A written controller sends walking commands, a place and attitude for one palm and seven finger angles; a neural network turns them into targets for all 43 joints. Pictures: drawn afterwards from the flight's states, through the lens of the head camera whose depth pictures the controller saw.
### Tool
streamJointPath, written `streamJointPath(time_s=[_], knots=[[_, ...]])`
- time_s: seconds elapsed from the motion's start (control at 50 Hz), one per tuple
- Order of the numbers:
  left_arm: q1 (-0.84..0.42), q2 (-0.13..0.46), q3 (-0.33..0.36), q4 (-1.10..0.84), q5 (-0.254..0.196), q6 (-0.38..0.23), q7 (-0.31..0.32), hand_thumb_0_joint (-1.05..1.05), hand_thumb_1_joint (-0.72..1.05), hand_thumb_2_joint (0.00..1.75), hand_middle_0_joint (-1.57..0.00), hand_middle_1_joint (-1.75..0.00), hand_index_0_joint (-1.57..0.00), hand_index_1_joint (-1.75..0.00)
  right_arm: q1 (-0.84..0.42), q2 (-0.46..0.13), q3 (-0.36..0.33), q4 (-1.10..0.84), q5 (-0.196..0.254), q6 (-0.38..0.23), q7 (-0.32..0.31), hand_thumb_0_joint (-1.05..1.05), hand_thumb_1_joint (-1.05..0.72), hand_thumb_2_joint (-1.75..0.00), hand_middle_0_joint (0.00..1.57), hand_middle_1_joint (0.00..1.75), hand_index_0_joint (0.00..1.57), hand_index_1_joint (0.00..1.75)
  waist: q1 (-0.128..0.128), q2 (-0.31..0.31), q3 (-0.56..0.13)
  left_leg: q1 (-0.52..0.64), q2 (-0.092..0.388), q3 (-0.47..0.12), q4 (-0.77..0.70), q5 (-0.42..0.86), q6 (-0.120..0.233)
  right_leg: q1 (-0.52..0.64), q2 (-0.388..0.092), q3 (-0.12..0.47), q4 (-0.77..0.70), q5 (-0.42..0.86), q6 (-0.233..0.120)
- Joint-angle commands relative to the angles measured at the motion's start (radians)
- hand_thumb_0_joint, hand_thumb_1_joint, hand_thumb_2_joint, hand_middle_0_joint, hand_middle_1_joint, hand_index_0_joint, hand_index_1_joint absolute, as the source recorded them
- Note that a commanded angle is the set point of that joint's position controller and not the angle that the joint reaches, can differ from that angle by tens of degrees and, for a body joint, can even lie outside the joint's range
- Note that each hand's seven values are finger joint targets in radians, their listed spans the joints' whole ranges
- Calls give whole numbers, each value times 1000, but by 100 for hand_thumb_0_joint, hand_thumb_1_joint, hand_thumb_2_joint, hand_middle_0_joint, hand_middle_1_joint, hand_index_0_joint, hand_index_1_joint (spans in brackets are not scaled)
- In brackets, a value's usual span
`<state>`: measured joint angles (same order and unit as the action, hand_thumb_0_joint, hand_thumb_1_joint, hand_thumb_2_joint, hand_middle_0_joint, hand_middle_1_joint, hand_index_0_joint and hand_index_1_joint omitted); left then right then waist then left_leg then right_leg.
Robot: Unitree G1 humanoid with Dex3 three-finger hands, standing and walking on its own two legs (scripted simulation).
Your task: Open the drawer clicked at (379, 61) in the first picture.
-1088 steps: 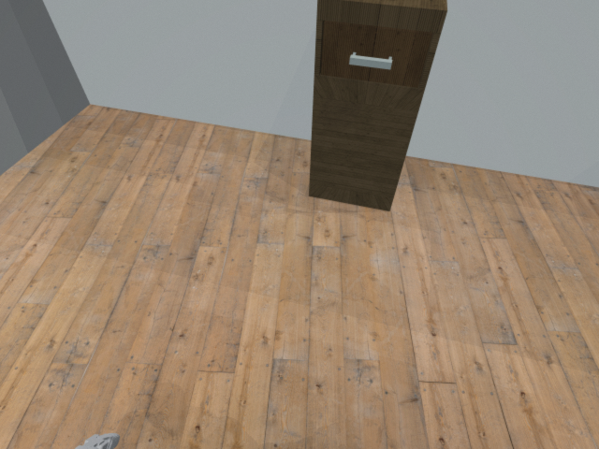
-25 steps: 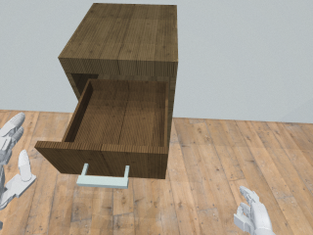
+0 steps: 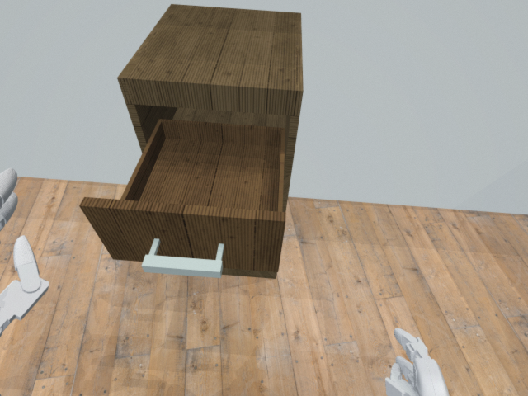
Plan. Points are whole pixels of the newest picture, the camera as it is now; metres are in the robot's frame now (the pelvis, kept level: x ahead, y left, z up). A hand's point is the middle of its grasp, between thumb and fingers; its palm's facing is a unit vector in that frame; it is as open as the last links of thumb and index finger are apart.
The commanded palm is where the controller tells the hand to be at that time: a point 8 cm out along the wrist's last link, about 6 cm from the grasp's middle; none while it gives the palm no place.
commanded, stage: step back with the hand held close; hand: left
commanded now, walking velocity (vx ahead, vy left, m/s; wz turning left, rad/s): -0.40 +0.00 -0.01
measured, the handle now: (185, 256) +0.36 +0.16 -0.05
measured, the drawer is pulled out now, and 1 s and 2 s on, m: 0.30 0.30 0.30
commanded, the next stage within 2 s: stop stepping back and stand still in 0.36 s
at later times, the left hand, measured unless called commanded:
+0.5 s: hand out of the picture +0.10 +0.22 +0.17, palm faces +0.31 -0.84 -0.45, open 7.4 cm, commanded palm +0.03 +0.26 +0.19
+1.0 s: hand out of the picture +0.01 +0.20 +0.18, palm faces +0.33 -0.81 -0.49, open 7.4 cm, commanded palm -0.05 +0.25 +0.19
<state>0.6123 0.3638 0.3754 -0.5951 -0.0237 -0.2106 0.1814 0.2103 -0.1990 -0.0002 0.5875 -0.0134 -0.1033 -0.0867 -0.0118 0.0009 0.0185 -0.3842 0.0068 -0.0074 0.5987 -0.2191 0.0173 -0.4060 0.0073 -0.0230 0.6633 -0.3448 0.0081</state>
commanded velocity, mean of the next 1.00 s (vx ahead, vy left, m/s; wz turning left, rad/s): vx -0.07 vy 0.01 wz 0.00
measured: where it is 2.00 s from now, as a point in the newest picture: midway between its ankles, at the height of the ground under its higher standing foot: outside the picture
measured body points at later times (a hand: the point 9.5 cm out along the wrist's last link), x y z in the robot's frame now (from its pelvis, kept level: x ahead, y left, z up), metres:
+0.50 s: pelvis -0.11 -0.01 +0.01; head -0.07 +0.01 +0.45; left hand +0.07 +0.26 +0.20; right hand +0.07 -0.24 -0.06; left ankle -0.05 +0.11 -0.73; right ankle -0.10 -0.12 -0.69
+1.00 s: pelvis -0.18 -0.03 +0.01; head -0.18 -0.02 +0.46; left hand -0.02 +0.24 +0.20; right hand -0.05 -0.29 -0.08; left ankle -0.17 +0.09 -0.73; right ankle -0.16 -0.13 -0.73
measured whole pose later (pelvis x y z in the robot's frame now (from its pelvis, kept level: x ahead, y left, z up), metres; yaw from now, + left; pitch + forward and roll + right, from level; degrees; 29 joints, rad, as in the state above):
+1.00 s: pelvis -0.18 -0.03 +0.01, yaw +0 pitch -1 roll +0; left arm 0.68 0.42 0.38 -0.63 -0.02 -0.21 0.17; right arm 0.27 -0.21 -0.01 0.63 0.00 -0.13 -0.07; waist -0.04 -0.03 0.01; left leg -0.25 0.02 0.03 0.53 -0.27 0.00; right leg -0.27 0.00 -0.08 0.52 -0.23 -0.02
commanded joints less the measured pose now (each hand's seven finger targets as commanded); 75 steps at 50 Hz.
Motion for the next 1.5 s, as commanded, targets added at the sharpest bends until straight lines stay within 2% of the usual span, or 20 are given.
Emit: streamJointPath(time_s=[0.0,0.1,0.14,0.18,0.3,0.34,0.38,0.44,0.54,0.62,0.68,0.76,0.86,0.96,1.02,1.06,1.22,1.24,1.34,1.48], knots=[[32,138,99,-218,-8,-69,11,0,90,90,-20,-30,-20,-30,-92,-132,-52,-156,1,-84,8,0,-90,-90,20,30,20,30,15,165,-109,-89,247,-200,-230,83,104,162,-5,25,36,-65,-2],[-11,185,125,-222,-24,-94,-23,0,90,90,-20,-30,-20,-30,-122,-144,-40,-132,12,-96,28,0,-90,-90,20,30,20,30,15,102,-132,-45,188,-128,-119,136,49,226,-65,60,-206,251,-20],[10,186,114,-205,-39,-84,-26,0,90,90,-20,-30,-20,-30,-97,-133,-66,-142,43,-89,34,0,-90,-90,20,30,20,30,-1,-136,-178,-10,16,7,148,-120,-26,103,-287,328,-352,208,-133],[30,201,131,-195,-34,-72,-15,0,90,90,-20,-30,-20,-30,-130,-102,-61,-130,30,-59,37,0,-90,-90,20,30,20,30,15,-182,-165,-73,-23,-30,463,-251,-37,83,-397,360,-388,306,-224],[35,181,118,-250,-16,-77,-4,0,90,90,-20,-30,-20,-30,-127,-96,-34,-121,11,-21,1,0,-90,-90,20,30,20,30,-19,-16,-145,98,34,20,-259,63,-18,178,-163,88,-154,505,-50],[32,197,122,-300,-15,-92,-10,0,90,90,-20,-30,-20,-30,-126,-126,-67,-143,9,-39,13,0,-90,-90,20,30,20,30,11,219,-192,140,311,-194,-248,524,80,83,-41,20,67,73,10],[54,201,146,-315,-31,-100,-19,0,90,90,-20,-30,-20,-30,-110,-112,-70,-140,-9,-74,24,0,-90,-90,20,30,20,30,4,283,-207,55,360,-233,-265,504,139,39,-2,48,318,-186,7],[33,161,113,-353,-36,-89,-15,0,90,90,-20,-30,-20,-30,-94,-116,-73,-94,0,-94,35,0,-90,-90,20,30,20,30,2,227,-193,206,316,-138,-178,673,126,-33,3,40,270,-142,15],[51,166,119,-267,-34,-52,-18,0,90,90,-20,-30,-20,-30,-108,-132,-39,-136,29,-74,45,0,-90,-90,20,30,20,30,5,169,-95,-29,191,-75,-184,-162,54,243,-14,-32,-212,23,17],[-24,200,135,-183,-34,-24,-11,0,90,90,-20,-30,-20,-30,-80,-117,-53,-127,38,-34,32,0,-90,-90,20,30,20,30,-5,-227,-60,-7,-18,3,477,-220,-34,-51,-359,430,-536,-310,-180],[11,163,106,-137,-21,-24,-6,0,90,90,-20,-30,-20,-30,-125,-97,-34,-119,24,-20,22,0,-90,-90,20,30,20,30,-26,-161,-42,5,20,-2,334,-172,-19,-2,-282,187,-454,-124,-139],[23,159,76,-199,5,-41,7,0,90,90,-20,-30,-20,-30,-99,-112,-26,-115,17,-57,7,0,-90,-90,20,30,20,30,-17,-56,-34,139,21,49,-237,-138,24,112,-199,121,-381,-114,-85],[51,202,117,-289,6,-59,8,0,90,90,-20,-30,-20,-30,-83,-112,-38,-131,8,-73,14,0,-90,-90,20,30,20,30,-3,278,-82,88,231,-224,-370,-91,91,133,-26,-42,17,-75,-11],[45,184,118,-180,-11,-61,2,0,90,90,-20,-30,-20,-30,-78,-134,-43,-106,27,-79,19,0,-90,-90,20,30,20,30,-15,26,-45,-14,124,-73,-193,-74,46,293,-75,50,-259,143,-30],[48,163,97,-137,-23,-49,-4,0,90,90,-20,-30,-20,-30,-54,-132,-59,-106,32,-52,24,0,-90,-90,20,30,20,30,-24,-99,-12,11,21,21,12,-216,14,128,-211,305,-440,-206,-112],[3,168,91,-148,-21,-47,0,0,90,90,-20,-30,-20,-30,-61,-116,-48,-103,28,-41,29,0,-90,-90,20,30,20,30,-31,-149,-34,31,12,30,44,-150,11,149,-258,297,-443,-138,-139],[-38,174,83,-201,0,-54,6,0,90,90,-20,-30,-20,-30,-113,-116,-22,-129,19,-45,13,0,-90,-90,20,30,20,30,-6,109,11,28,134,-125,-323,-149,52,212,-54,54,-262,61,-19],[-139,-13,-273,674,93,120,-139,0,90,90,-20,-30,-20,-30,-99,-253,-86,133,1,-70,110,0,-90,-90,20,30,20,30,-39,106,62,-37,135,-137,-159,57,49,80,-84,-10,-68,211,-24],[-211,-28,-288,914,65,204,-170,0,90,90,-20,-30,-20,-30,13,-135,-36,113,-2,48,86,0,-90,-90,20,30,20,30,3,-229,-148,84,52,-56,-28,203,23,224,-143,76,-157,430,-63],[-325,-15,-331,1374,42,221,-158,0,90,90,-20,-30,-20,-30,-12,-120,-7,263,-2,93,68,0,-90,-90,20,30,20,30,20,85,-1,127,87,-84,-224,198,23,257,-92,70,-256,236,-41]])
